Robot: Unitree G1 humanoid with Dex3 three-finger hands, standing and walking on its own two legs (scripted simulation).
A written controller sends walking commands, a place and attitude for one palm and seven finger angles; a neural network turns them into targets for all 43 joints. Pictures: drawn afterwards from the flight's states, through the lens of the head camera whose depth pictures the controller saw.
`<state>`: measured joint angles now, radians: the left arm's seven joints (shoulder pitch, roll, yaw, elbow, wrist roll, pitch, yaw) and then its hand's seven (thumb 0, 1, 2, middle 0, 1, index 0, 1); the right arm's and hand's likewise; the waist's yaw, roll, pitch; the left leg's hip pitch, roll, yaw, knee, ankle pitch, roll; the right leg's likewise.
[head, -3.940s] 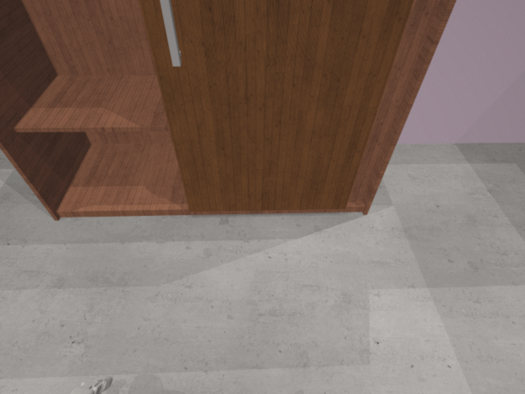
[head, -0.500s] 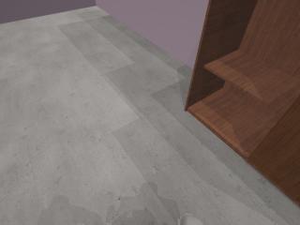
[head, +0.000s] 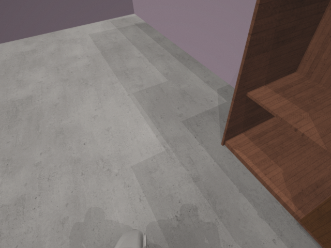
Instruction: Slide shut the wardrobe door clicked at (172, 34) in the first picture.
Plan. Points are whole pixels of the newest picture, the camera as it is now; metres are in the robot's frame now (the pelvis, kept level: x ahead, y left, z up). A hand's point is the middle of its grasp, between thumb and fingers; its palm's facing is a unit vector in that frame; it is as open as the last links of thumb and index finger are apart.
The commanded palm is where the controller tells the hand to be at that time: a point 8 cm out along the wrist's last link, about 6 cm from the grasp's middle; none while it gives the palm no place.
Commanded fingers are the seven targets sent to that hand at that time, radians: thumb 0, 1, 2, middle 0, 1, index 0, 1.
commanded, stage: walk to a spot facing it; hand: right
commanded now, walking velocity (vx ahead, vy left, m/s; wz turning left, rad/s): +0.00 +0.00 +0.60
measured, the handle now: out of the picture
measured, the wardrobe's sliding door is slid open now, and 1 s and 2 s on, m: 0.64 0.64 0.64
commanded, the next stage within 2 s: turn to face it in 0.02 s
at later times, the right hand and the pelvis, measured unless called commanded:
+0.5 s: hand (214, 225) +0.23 -0.12 -0.16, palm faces +0.06 +0.99 -0.15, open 7.2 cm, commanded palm none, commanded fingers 0.00 -0.90 -0.90 0.20 0.30 0.20 0.30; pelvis +0.11 +0.03 -0.01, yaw -2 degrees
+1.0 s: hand out of the picture +0.09 -0.25 -0.17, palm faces +0.36 +0.89 -0.28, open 7.4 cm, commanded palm none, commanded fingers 0.00 -0.90 -0.90 0.20 0.30 0.20 0.30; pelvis +0.10 -0.01 +0.00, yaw -18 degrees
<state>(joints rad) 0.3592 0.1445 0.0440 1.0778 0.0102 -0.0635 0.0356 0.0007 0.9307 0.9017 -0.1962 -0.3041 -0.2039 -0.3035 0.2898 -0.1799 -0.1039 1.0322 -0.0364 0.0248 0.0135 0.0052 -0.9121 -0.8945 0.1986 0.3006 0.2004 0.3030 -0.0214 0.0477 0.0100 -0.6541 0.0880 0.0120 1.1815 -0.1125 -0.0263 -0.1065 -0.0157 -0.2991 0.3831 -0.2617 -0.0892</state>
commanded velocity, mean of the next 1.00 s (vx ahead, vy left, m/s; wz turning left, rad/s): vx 0.00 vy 0.00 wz -0.49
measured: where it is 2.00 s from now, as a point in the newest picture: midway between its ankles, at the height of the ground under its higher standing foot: outside the picture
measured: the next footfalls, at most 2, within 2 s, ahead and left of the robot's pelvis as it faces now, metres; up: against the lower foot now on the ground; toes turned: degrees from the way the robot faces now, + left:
left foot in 0.28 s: +0.18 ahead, +0.14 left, +0.00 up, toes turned +12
right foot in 0.68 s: +0.16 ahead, -0.11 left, +0.00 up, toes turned -17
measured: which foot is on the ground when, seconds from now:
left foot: up 0.00-0.26, down 0.28-0.68, up 0.70-1.00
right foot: down 0.00-0.30, up 0.32-0.66, down 0.68-1.00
